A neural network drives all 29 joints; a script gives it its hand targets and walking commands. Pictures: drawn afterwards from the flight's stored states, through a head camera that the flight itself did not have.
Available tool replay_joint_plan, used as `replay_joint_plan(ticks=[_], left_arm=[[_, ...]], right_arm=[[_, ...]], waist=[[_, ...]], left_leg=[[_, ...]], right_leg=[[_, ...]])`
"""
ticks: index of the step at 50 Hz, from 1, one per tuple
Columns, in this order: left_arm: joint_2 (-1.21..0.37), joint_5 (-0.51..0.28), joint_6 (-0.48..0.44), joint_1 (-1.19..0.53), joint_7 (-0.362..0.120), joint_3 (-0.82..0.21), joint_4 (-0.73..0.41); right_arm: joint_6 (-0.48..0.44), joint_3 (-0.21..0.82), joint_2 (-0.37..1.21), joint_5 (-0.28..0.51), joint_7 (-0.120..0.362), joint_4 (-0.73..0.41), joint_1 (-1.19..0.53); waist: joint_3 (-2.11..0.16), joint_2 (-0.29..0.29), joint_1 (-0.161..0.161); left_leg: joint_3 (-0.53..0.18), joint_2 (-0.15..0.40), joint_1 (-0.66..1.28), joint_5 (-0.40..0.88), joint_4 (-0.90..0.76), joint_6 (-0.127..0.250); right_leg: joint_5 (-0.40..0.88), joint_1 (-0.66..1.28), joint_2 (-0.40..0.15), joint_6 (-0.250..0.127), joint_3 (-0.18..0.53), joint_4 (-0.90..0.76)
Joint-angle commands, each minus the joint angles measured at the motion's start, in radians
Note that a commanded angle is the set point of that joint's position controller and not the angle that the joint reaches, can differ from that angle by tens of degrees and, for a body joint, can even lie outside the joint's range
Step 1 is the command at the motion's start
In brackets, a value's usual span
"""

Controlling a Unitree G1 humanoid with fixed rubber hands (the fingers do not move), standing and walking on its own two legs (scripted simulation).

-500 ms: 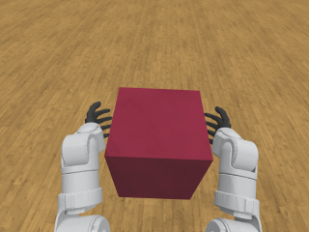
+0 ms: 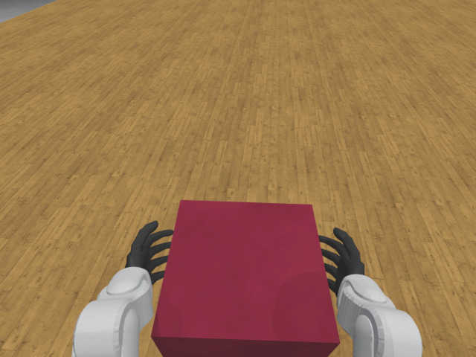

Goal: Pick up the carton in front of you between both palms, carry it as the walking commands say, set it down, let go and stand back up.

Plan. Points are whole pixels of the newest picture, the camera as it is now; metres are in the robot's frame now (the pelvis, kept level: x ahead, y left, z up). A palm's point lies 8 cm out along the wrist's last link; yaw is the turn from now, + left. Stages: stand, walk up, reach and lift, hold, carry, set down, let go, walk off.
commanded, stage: carry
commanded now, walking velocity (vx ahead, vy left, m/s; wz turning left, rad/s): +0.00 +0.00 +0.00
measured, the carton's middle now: (242, 297) +0.25 +0.00 +0.01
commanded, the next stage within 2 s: hold in 1.98 s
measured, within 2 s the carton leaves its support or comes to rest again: neither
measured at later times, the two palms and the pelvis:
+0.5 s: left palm (131, 275) +0.24 +0.16 +0.09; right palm (338, 282) +0.24 -0.14 +0.09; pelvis +0.01 +0.01 -0.01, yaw +1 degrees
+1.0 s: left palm (136, 297) +0.22 +0.16 +0.05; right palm (337, 303) +0.22 -0.14 +0.05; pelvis -0.04 +0.01 +0.00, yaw +0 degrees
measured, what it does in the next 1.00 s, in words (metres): stands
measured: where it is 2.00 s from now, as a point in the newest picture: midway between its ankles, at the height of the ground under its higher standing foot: outside the picture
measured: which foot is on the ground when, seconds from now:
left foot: down 0.00-1.00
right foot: down 0.00-1.00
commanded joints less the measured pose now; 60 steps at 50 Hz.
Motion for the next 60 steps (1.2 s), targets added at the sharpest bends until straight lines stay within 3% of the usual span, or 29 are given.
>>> replay_joint_plan(ticks=[1,4,10,19,28,38,47,60], left_arm=[[-0.705,-0.182,0.021,-0.334,-0.043,-0.543,-0.122],[-0.621,-0.162,0.039,-0.279,-0.024,-0.521,-0.074],[-0.569,-0.149,0.048,-0.324,0.006,-0.495,-0.042],[-0.663,-0.164,0.013,-0.329,-0.008,-0.514,-0.077],[-0.566,-0.134,0.023,-0.321,-0.015,-0.506,-0.021],[-0.559,-0.1,-0.084,-0.44,-0.103,-0.473,0.151],[-0.604,-0.037,-0.222,-0.504,-0.182,-0.427,0.338],[-0.805,0.01,-0.506,-0.714,-0.331,-0.349,0.688]], right_arm=[[0.005,0.563,0.703,0.168,0.048,-0.134,-0.334],[0.021,0.523,0.61,0.136,0.029,-0.089,-0.266],[0.027,0.481,0.567,0.125,0.004,-0.033,-0.274],[-0.009,0.555,0.665,0.181,0.02,-0.116,-0.343],[0.003,0.516,0.575,0.124,0.023,-0.022,-0.293],[-0.106,0.501,0.566,0.099,0.1,0.127,-0.446],[-0.243,0.441,0.603,0.031,0.188,0.33,-0.512],[-0.525,0.374,0.802,-0.019,0.334,0.677,-0.713]], waist=[[-0.246,-0.03,-0.007],[-0.195,-0.005,-0.009],[-0.145,0.028,-0.007],[-0.194,-0.034,-0.006],[-0.107,-0.011,-0.007],[-0.089,-0.038,-0.002],[-0.128,-0.036,-0.005],[-0.202,-0.034,-0.008]], left_leg=[[-0.053,0.107,0.001,0.393,0.014,-0.01],[-0.058,0.11,-0.003,0.498,0.037,-0.001],[-0.07,0.121,-0.007,0.583,0.038,0.008],[-0.076,0.104,-0.022,0.394,0.025,0.025],[-0.083,0.097,-0.063,0.207,-0.034,0.038],[-0.096,0.094,-0.114,0.027,-0.076,0.055],[-0.087,0.085,-0.102,0.014,-0.055,0.055],[-0.097,0.076,-0.084,0.043,-0.027,0.058]], right_leg=[[0.513,0.228,-0.164,0.008,0.133,0.056],[0.565,0.178,-0.163,0.01,0.135,0.101],[0.418,0.117,-0.145,0.027,0.12,0.128],[0.375,0.169,-0.154,0.018,0.137,0.114],[0.208,0.113,-0.158,0.023,0.158,0.043],[0.024,0.109,-0.15,0.027,0.17,-0.018],[-0.004,0.107,-0.16,0.034,0.186,-0.041],[0.027,0.122,-0.16,0.027,0.187,-0.027]])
